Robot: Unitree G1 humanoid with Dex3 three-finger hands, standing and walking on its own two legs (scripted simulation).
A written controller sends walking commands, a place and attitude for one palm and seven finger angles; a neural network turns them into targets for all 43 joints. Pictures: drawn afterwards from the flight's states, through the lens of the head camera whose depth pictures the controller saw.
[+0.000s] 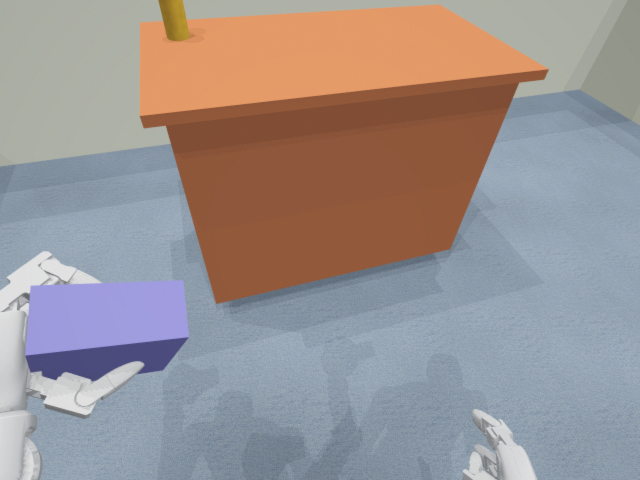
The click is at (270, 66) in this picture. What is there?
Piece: table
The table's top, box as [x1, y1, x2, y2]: [140, 4, 548, 127]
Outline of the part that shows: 548,69 439,4 190,19 187,20 190,36 188,39 182,41 169,40 166,37 162,21 140,22 140,118 143,127 151,127 543,79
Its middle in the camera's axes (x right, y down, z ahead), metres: +0.03 -0.54 +1.10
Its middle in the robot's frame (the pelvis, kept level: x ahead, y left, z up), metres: +1.19 +0.03 +0.06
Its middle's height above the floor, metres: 0.83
